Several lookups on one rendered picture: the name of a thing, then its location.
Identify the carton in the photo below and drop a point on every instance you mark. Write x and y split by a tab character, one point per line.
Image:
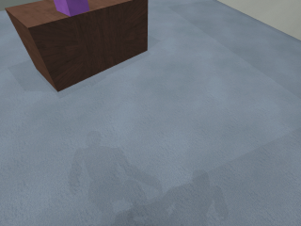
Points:
71	7

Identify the pedestal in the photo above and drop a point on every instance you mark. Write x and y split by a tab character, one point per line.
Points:
69	49

